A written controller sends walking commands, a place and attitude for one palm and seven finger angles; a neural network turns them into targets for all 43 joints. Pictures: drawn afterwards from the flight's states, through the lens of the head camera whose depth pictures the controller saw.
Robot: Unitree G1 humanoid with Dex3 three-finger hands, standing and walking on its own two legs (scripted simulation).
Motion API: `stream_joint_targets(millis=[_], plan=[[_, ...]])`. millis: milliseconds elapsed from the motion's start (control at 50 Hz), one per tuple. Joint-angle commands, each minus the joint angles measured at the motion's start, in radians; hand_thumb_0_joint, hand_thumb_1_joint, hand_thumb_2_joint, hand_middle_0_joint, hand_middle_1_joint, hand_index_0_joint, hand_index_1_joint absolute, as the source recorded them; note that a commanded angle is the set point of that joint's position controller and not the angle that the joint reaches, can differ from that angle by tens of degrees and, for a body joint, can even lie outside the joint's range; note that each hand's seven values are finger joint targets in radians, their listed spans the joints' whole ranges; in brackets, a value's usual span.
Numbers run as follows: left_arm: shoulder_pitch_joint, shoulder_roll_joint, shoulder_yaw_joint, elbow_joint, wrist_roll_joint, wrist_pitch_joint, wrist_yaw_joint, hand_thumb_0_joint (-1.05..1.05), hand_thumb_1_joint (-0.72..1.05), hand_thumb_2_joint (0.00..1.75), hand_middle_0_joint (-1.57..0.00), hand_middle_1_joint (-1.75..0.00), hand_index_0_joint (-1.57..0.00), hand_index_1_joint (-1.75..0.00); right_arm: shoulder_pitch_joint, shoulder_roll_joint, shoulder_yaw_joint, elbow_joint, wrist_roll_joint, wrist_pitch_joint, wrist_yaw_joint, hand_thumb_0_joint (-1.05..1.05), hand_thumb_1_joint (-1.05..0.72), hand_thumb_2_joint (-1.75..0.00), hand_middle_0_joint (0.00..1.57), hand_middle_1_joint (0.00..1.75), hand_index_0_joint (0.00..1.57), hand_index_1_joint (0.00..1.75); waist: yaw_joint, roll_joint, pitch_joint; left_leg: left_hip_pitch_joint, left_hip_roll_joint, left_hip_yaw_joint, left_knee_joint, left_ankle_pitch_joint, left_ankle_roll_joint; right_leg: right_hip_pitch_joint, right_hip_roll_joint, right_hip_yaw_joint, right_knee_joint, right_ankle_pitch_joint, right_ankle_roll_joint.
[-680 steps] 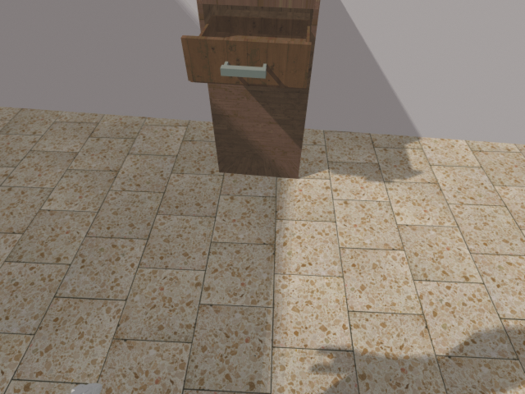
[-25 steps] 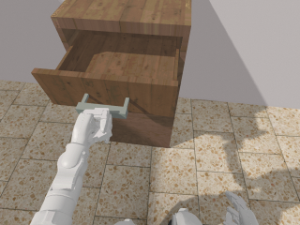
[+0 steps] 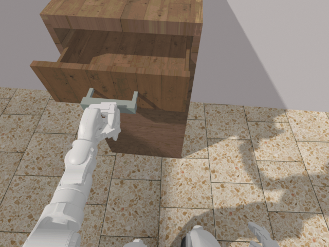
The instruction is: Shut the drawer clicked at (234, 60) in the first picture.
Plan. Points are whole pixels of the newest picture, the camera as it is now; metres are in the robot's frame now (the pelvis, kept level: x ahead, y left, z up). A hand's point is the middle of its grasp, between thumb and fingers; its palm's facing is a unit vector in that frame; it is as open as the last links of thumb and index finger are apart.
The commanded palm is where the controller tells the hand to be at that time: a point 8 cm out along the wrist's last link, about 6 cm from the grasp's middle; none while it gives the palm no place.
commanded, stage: push the drawer shut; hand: left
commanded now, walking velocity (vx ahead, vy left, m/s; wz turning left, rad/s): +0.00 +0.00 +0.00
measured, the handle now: (111, 99) +0.47 +0.14 +0.06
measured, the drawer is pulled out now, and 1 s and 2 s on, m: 0.16 0.02 0.00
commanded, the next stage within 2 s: pull the fist back off the drawer in 1.52 s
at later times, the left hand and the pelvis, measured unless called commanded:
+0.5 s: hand (124, 103) +0.46 +0.11 +0.05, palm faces -0.12 -0.99 -0.06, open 2.9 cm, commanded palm +0.46 +0.16 +0.06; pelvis -0.01 +0.00 -0.01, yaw -1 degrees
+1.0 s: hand (130, 85) +0.52 +0.10 +0.05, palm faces -0.11 -0.99 -0.06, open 2.9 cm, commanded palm +0.52 +0.15 +0.06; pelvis -0.01 +0.01 -0.02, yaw -1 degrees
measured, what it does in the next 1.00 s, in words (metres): stands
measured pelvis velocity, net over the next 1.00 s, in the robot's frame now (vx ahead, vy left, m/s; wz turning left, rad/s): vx -0.01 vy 0.01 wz -0.02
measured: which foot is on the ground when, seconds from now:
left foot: down 0.00-1.00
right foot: down 0.00-1.00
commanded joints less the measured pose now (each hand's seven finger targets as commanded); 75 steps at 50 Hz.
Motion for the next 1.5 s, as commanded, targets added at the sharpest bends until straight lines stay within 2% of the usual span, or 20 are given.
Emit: stream_joint_targets(millis=[0, 120, 160, 220, 320, 380, 440, 460, 520, 600, 640, 700, 780, 880, 920, 1020, 1120, 1340, 1440, 1480], plan=[[-0.545, 0.117, 0.052, -0.15, -0.023, -0.066, 0.021, 0.0, 0.9, 0.9, -1.4, -1.6, -1.4, -1.6, 0.053, -0.132, -0.045, -0.089, 0.001, -0.029, -0.009, 0.0, -0.9, -0.9, 0.2, 0.3, 0.2, 0.3, -0.07, -0.018, -0.328, -0.025, 0.004, -0.02, -0.147, 0.167, -0.003, 0.322, 0.012, 0.083, -0.096, 0.101, 0.01], [-0.686, 0.161, 0.083, -0.066, -0.014, -0.091, 0.022, 0.0, 0.9, 0.9, -1.4, -1.6, -1.4, -1.6, 0.089, -0.142, -0.049, -0.07, -0.007, -0.018, -0.007, 0.0, -0.9, -0.9, 0.2, 0.3, 0.2, 0.3, -0.084, -0.009, -0.39, -0.025, 0.003, -0.027, -0.13, 0.178, -0.003, 0.306, 0.015, 0.082, -0.076, 0.112, 0.009], [-0.704, 0.137, 0.067, -0.053, -0.01, -0.1, 0.022, 0.0, 0.9, 0.9, -1.4, -1.6, -1.4, -1.6, 0.097, -0.141, -0.052, -0.069, -0.009, -0.016, -0.002, 0.0, -0.9, -0.9, 0.2, 0.3, 0.2, 0.3, -0.085, 0.005, -0.413, -0.008, 0.004, -0.029, -0.128, 0.203, -0.005, 0.299, 0.017, 0.076, -0.067, 0.135, 0.007], [-0.766, 0.165, 0.09, 0.026, -0.005, -0.106, 0.024, 0.0, 0.9, 0.9, -1.4, -1.6, -1.4, -1.6, 0.117, -0.148, -0.051, -0.056, -0.013, -0.006, 0.001, 0.0, -0.9, -0.9, 0.2, 0.3, 0.2, 0.3, -0.099, -0.035, -0.387, -0.043, 0.005, -0.032, -0.124, 0.184, -0.002, 0.282, 0.021, 0.076, -0.065, 0.119, 0.008], [-0.85, 0.184, 0.104, 0.096, 0.011, -0.126, 0.025, 0.0, 0.9, 0.9, -1.4, -1.6, -1.4, -1.6, 0.138, -0.149, -0.048, -0.052, -0.02, 0.004, 0.005, 0.0, -0.9, -0.9, 0.2, 0.3, 0.2, 0.3, -0.107, 0.007, -0.4, -0.069, 0.001, -0.024, -0.115, 0.154, 0.002, 0.269, 0.022, 0.087, -0.062, 0.096, 0.006], [-0.872, 0.24, 0.149, 0.163, 0.016, -0.128, 0.026, 0.0, 0.9, 0.9, -1.4, -1.6, -1.4, -1.6, 0.157, -0.16, -0.048, -0.048, -0.024, 0.011, 0.006, 0.0, -0.9, -0.9, 0.2, 0.3, 0.2, 0.3, -0.117, -0.048, -0.383, -0.111, 0.002, -0.023, -0.107, 0.127, 0.01, 0.27, 0.026, 0.092, -0.067, 0.073, 0.008], [-0.927, 0.249, 0.15, 0.175, 0.027, -0.135, 0.019, 0.0, 0.9, 0.9, -1.4, -1.6, -1.4, -1.6, 0.169, -0.158, -0.046, -0.048, -0.027, 0.015, 0.009, 0.0, -0.9, -0.9, 0.2, 0.3, 0.2, 0.3, -0.124, 0.009, -0.413, -0.118, -0.002, -0.015, -0.097, 0.11, 0.01, 0.265, 0.025, 0.103, -0.065, 0.058, 0.007], [-0.919, 0.267, 0.166, 0.199, 0.026, -0.13, 0.02, 0.0, 0.9, 0.9, -1.4, -1.6, -1.4, -1.6, 0.176, -0.162, -0.047, -0.049, -0.027, 0.018, 0.009, 0.0, -0.9, -0.9, 0.2, 0.3, 0.2, 0.3, -0.129, -0.028, -0.407, -0.136, 0.0, -0.015, -0.093, 0.104, 0.013, 0.269, 0.027, 0.106, -0.069, 0.051, 0.009], [-0.984, 0.3, 0.183, 0.212, 0.033, -0.131, 0.011, 0.0, 0.9, 0.9, -1.4, -1.6, -1.4, -1.6, 0.196, -0.165, -0.044, -0.05, -0.032, 0.021, 0.008, 0.0, -0.9, -0.9, 0.2, 0.3, 0.2, 0.3, -0.135, 0.016, -0.43, -0.146, -0.001, -0.015, -0.085, 0.104, 0.014, 0.258, 0.029, 0.109, -0.058, 0.053, 0.009], [-1.025, 0.344, 0.211, 0.252, 0.04, -0.123, 0.008, 0.0, 0.9, 0.9, -1.4, -1.6, -1.4, -1.6, 0.224, -0.175, -0.042, -0.048, -0.038, 0.029, 0.009, 0.0, -0.9, -0.9, 0.2, 0.3, 0.2, 0.3, -0.155, -0.003, -0.441, -0.165, 0.002, -0.021, -0.071, 0.109, 0.018, 0.244, 0.034, 0.107, -0.051, 0.058, 0.011], [-1.037, 0.348, 0.213, 0.26, 0.047, -0.119, 0.007, 0.0, 0.9, 0.9, -1.4, -1.6, -1.4, -1.6, 0.231, -0.175, -0.042, -0.05, -0.041, 0.033, 0.011, 0.0, -0.9, -0.9, 0.2, 0.3, 0.2, 0.3, -0.154, 0.039, -0.458, -0.158, 0.003, -0.021, -0.063, 0.124, 0.016, 0.229, 0.034, 0.106, -0.042, 0.07, 0.008], [-1.076, 0.357, 0.217, 0.296, 0.056, -0.11, 0.013, 0.0, 0.9, 0.9, -1.4, -1.6, -1.4, -1.6, 0.254, -0.184, -0.041, -0.047, -0.047, 0.042, 0.014, 0.0, -0.9, -0.9, 0.2, 0.3, 0.2, 0.3, -0.173, 0.025, -0.448, -0.16, 0.006, -0.028, -0.052, 0.13, 0.018, 0.194, 0.039, 0.097, -0.036, 0.068, 0.009], [-1.127, 0.345, 0.206, 0.273, 0.072, -0.113, 0.026, 0.0, 0.9, 0.9, -1.4, -1.6, -1.4, -1.6, 0.279, -0.187, -0.046, -0.047, -0.06, 0.053, 0.021, 0.0, -0.9, -0.9, 0.2, 0.3, 0.2, 0.3, -0.183, 0.087, -0.515, -0.085, 0.009, -0.044, -0.036, 0.21, 0.011, 0.152, 0.041, 0.08, -0.013, 0.118, 0.006], [-1.177, 0.333, 0.187, 0.334, 0.089, -0.096, 0.043, 0.0, 0.9, 0.9, -1.4, -1.6, -1.4, -1.6, 0.297, -0.192, -0.044, -0.034, -0.064, 0.074, 0.024, 0.0, -0.9, -0.9, 0.2, 0.3, 0.2, 0.3, -0.216, 0.05, -0.447, -0.122, 0.016, -0.053, -0.03, 0.176, 0.015, 0.107, 0.043, 0.076, -0.024, 0.083, 0.01], [-1.19, 0.39, 0.228, 0.329, 0.101, -0.097, 0.053, 0.0, 0.9, 0.9, -1.4, -1.6, -1.4, -1.6, 0.308, -0.196, -0.044, -0.038, -0.067, 0.078, 0.023, 0.0, -0.9, -0.9, 0.2, 0.3, 0.2, 0.3, -0.203, 0.062, -0.497, -0.132, 0.012, -0.049, -0.023, 0.18, 0.015, 0.136, 0.042, 0.083, -0.02, 0.088, 0.01], [-1.249, 0.401, 0.223, 0.374, 0.119, -0.084, 0.064, 0.0, 0.9, 0.9, -1.4, -1.6, -1.4, -1.6, 0.327, -0.196, -0.039, -0.031, -0.074, 0.09, 0.025, 0.0, -0.9, -0.9, 0.2, 0.3, 0.2, 0.3, -0.236, 0.062, -0.487, -0.151, 0.016, -0.053, -0.005, 0.193, 0.018, 0.11, 0.044, 0.08, -0.017, 0.098, 0.012], [-1.282, 0.447, 0.254, 0.379, 0.13, -0.078, 0.068, 0.0, 0.9, 0.9, -1.4, -1.6, -1.4, -1.6, 0.355, -0.2, -0.035, -0.036, -0.083, 0.103, 0.029, 0.0, -0.9, -0.9, 0.2, 0.3, 0.2, 0.3, -0.239, 0.105, -0.548, -0.111, 0.021, -0.063, 0.009, 0.273, 0.012, 0.112, 0.048, 0.072, 0.002, 0.161, 0.007], [-1.419, 0.415, 0.203, 0.389, 0.141, -0.072, 0.08, 0.0, 0.9, 0.9, -1.4, -1.6, -1.4, -1.6, 0.374, -0.203, -0.031, -0.016, -0.093, 0.12, 0.034, 0.0, -0.9, -0.9, 0.2, 0.3, 0.2, 0.3, -0.288, 0.177, -0.507, -0.07, 0.03, -0.092, 0.01, 0.251, 0.001, 0.009, 0.053, 0.056, -0.011, 0.102, 0.008], [-1.478, 0.376, 0.163, 0.403, 0.137, -0.071, 0.089, 0.0, 0.9, 0.9, -1.4, -1.6, -1.4, -1.6, 0.377, -0.207, -0.026, -0.002, -0.097, 0.111, 0.032, 0.0, -0.9, -0.9, 0.2, 0.3, 0.2, 0.3, -0.32, 0.169, -0.488, -0.08, 0.03, -0.1, 0.011, 0.206, 0.005, -0.027, 0.055, 0.052, -0.015, 0.064, 0.011], [-1.498, 0.386, 0.161, 0.394, 0.138, -0.075, 0.092, 0.0, 0.9, 0.9, -1.4, -1.6, -1.4, -1.6, 0.384, -0.21, -0.025, 0.002, -0.099, 0.105, 0.03, 0.0, -0.9, -0.9, 0.2, 0.3, 0.2, 0.3, -0.32, 0.213, -0.499, -0.044, 0.032, -0.112, 0.006, 0.22, -0.002, -0.05, 0.054, 0.044, -0.009, 0.067, 0.006]])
